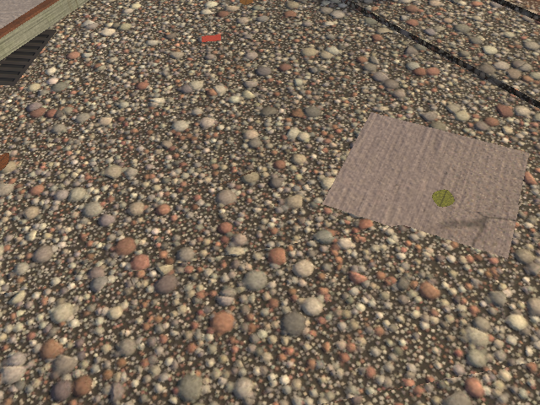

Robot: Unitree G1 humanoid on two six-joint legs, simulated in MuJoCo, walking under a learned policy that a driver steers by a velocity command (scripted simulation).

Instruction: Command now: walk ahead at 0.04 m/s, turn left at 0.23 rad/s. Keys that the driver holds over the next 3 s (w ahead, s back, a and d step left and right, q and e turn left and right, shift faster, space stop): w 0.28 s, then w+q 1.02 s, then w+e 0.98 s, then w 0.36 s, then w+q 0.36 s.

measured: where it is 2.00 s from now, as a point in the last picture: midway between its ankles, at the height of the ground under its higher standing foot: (182, 302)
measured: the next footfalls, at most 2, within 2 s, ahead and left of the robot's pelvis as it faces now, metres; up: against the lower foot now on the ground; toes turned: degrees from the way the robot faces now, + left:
left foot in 0.28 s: +0.03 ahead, +0.11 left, -0.02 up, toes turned -2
right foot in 0.74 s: +0.33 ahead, -0.09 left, -0.04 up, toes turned +14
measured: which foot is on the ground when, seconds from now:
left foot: up 0.00-0.26, down 0.28-0.74, up 0.76-1.00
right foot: down 0.00-0.30, up 0.32-0.72, down 0.74-1.00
